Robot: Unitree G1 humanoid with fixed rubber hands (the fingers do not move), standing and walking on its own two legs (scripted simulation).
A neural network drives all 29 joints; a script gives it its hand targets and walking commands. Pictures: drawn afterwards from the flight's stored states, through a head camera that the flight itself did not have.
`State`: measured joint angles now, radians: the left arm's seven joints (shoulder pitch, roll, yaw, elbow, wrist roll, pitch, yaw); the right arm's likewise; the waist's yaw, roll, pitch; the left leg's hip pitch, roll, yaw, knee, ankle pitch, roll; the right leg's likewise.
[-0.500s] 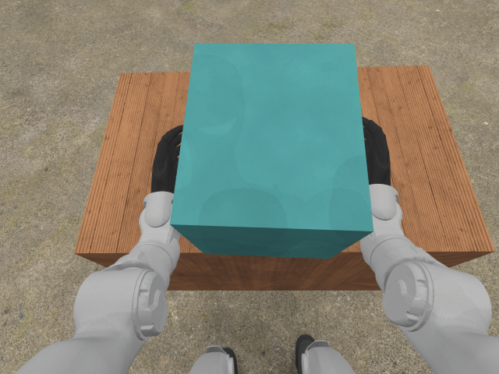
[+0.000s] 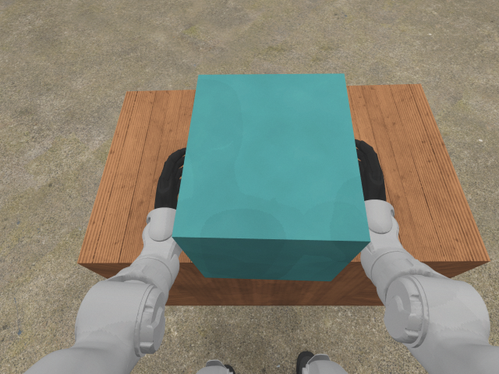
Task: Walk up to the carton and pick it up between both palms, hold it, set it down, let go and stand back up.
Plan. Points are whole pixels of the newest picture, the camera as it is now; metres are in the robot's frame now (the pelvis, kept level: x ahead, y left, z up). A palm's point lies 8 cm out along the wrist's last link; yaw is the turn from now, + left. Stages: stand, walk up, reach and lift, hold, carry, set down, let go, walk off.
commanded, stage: reach and lift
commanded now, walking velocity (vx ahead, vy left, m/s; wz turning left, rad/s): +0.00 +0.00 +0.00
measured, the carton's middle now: (268, 184) +0.44 -0.01 -0.03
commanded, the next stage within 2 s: none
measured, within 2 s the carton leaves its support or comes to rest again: leaves its support in 0.02 s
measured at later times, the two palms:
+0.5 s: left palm (141, 156) +0.39 +0.16 +0.13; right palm (399, 140) +0.40 -0.18 +0.14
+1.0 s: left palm (116, 136) +0.38 +0.17 +0.18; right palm (407, 124) +0.39 -0.17 +0.18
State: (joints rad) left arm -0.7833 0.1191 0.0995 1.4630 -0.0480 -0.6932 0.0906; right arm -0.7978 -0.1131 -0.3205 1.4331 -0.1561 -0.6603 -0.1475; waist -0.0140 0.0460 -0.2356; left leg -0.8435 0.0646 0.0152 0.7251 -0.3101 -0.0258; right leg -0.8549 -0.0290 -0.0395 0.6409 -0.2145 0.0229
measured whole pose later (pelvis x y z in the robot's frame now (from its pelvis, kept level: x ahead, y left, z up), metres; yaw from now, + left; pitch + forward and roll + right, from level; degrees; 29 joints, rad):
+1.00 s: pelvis +0.01 +0.00 +0.04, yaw +1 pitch -3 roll -2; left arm -0.68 0.09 0.19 0.78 -0.01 0.20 0.05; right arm -0.72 -0.12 -0.15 0.91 0.05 0.10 -0.15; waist -0.01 0.03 -0.08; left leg -0.14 0.06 0.01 0.44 -0.25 -0.03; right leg -0.14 -0.02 -0.05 0.33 -0.14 0.03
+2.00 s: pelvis +0.00 +0.00 +0.04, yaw +2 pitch -4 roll -1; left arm -0.66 0.05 0.23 0.51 0.07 0.46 0.04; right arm -0.70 -0.12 -0.14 0.76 0.06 0.24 -0.13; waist -0.01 0.02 -0.07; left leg -0.12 0.06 0.01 0.43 -0.23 -0.03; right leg -0.11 -0.02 -0.05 0.31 -0.12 0.03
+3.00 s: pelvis -0.01 +0.00 +0.04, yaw +2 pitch -6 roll -1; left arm -0.66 0.05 0.24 0.40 0.10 0.57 0.03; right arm -0.70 -0.12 -0.14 0.68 0.09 0.32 -0.14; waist -0.01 0.01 -0.07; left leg -0.10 0.06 0.01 0.43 -0.22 -0.02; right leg -0.09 -0.02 -0.05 0.31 -0.12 0.03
